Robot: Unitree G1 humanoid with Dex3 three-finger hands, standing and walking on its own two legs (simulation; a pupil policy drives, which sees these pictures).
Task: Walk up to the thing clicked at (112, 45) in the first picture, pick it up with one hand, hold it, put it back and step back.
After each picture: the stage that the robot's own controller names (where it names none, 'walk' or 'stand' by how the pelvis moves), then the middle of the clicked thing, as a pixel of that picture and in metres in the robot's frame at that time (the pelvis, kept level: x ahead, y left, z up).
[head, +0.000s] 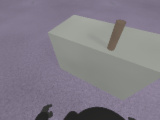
stand; (115, 37) +0.65 -0.17 +0.11
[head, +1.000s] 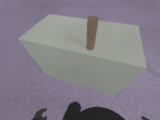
rise first; (91, 35) +0.58 +0.05 +0.14
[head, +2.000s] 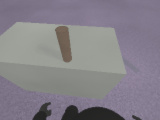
stand; (65, 46) +0.44 +0.20 +0.14
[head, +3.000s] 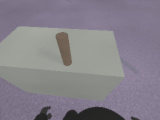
stand; (65, 51) +0.43 +0.20 +0.11
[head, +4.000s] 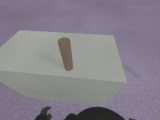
stand; (66, 56) +0.40 +0.18 +0.11
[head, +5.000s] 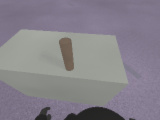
stand; (67, 56) +0.40 +0.17 +0.11
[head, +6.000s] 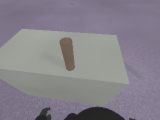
stand; (68, 56) +0.40 +0.17 +0.11
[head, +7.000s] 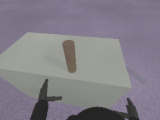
rise first; (70, 58) +0.39 +0.17 +0.11
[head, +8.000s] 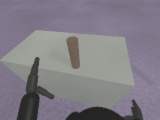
go down; (74, 54) +0.42 +0.16 +0.11
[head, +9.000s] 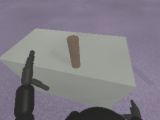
go down; (74, 54) +0.42 +0.16 +0.12
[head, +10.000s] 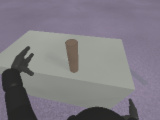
go down; (73, 58) +0.40 +0.14 +0.12
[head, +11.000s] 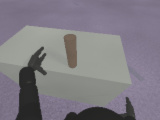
close in; (71, 53) +0.42 +0.15 +0.12
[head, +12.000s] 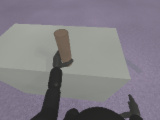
close; (64, 51) +0.41 +0.17 +0.15
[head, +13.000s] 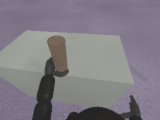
lift; (60, 60) +0.30 +0.18 +0.21
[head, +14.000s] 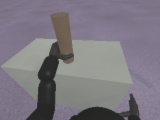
lift; (65, 42) +0.33 +0.15 +0.32
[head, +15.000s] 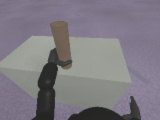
hold; (63, 49) +0.33 +0.16 +0.27
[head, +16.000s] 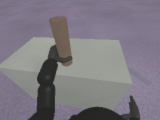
hold; (63, 45) +0.33 +0.16 +0.29
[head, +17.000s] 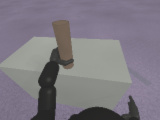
crouch; (65, 48) +0.33 +0.15 +0.28
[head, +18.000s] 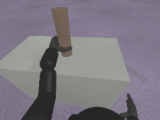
crouch; (63, 35) +0.40 +0.16 +0.30
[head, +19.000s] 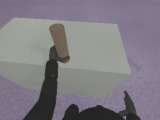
lower; (61, 46) +0.43 +0.18 +0.16
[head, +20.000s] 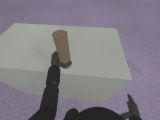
lower; (63, 52) +0.39 +0.17 +0.15
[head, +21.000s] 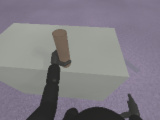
lower; (63, 51) +0.41 +0.17 +0.15
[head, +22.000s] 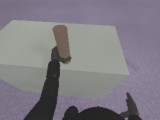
lower; (63, 47) +0.43 +0.17 +0.15
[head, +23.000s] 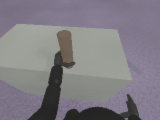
open; (67, 52) +0.40 +0.16 +0.15
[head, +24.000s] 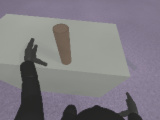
sink last; (64, 48) +0.41 +0.16 +0.16
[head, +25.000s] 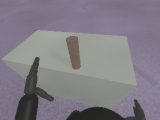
sink last; (74, 54) +0.41 +0.16 +0.13
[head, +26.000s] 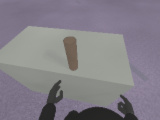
stand; (72, 56) +0.39 +0.15 +0.12
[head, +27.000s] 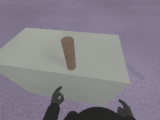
stand; (69, 55) +0.40 +0.17 +0.12
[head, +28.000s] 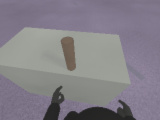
stand; (69, 56) +0.39 +0.17 +0.12
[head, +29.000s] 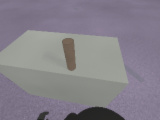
walk; (70, 56) +0.41 +0.17 +0.12
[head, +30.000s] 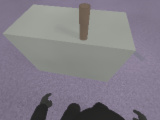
walk; (83, 24) +0.64 +0.10 +0.14
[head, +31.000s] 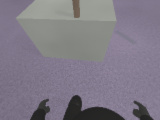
walk; (76, 3) +1.00 +0.21 +0.15
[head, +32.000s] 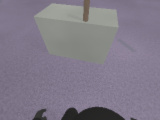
stand; (86, 10) +1.14 +0.13 +0.13
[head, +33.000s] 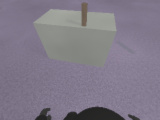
stand; (84, 15) +1.11 +0.14 +0.11
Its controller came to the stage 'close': yes
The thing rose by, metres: 0.20
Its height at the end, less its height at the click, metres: +0.00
